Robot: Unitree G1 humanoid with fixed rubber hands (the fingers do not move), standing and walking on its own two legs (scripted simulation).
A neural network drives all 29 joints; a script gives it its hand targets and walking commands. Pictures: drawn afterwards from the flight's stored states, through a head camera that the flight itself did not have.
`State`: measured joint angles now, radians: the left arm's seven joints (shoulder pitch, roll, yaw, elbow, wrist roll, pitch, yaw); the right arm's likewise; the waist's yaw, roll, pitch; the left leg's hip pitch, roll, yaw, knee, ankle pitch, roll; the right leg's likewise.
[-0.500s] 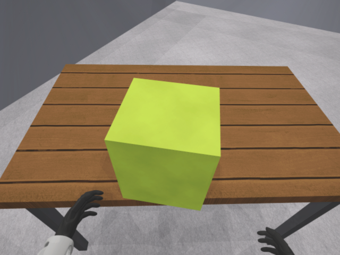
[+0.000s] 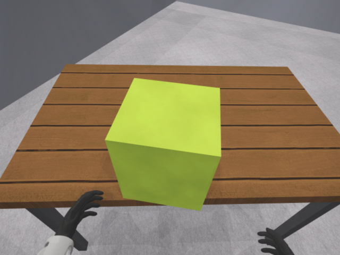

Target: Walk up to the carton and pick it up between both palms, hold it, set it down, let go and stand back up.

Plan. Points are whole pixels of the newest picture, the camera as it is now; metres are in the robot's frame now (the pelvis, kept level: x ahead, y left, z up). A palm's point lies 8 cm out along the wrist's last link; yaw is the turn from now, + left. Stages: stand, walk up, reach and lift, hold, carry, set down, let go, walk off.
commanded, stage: stand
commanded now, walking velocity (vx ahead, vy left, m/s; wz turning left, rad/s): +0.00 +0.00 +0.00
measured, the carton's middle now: (168, 146) +0.38 +0.01 +0.06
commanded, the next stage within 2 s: none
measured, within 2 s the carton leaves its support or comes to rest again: neither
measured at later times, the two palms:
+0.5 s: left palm (70, 226) +0.20 +0.22 -0.01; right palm out of the picture +0.14 -0.27 -0.07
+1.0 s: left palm (70, 226) +0.20 +0.22 -0.01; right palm out of the picture +0.15 -0.27 -0.07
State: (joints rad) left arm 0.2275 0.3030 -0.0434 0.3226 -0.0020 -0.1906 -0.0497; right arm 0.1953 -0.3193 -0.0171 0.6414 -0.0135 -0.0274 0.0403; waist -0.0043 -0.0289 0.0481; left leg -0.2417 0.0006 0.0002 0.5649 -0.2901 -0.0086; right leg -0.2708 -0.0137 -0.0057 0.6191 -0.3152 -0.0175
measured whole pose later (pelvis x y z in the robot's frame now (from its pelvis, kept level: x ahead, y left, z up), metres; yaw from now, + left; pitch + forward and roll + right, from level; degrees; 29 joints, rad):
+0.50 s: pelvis +0.00 +0.00 +0.00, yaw +0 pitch -2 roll +1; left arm 0.23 0.30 -0.05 0.32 0.00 -0.19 -0.05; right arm 0.19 -0.32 -0.02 0.65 -0.01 -0.03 0.04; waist 0.00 -0.03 0.05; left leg -0.24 0.00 0.00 0.56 -0.29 -0.01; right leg -0.27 -0.01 -0.01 0.62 -0.31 -0.02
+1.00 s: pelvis +0.00 +0.00 +0.00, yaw +0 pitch -2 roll +1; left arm 0.23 0.31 -0.05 0.32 0.00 -0.19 -0.05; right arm 0.19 -0.32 -0.02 0.65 -0.01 -0.03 0.04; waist 0.00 -0.03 0.04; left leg -0.24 0.00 0.00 0.57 -0.29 -0.01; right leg -0.27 -0.01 -0.01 0.62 -0.31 -0.02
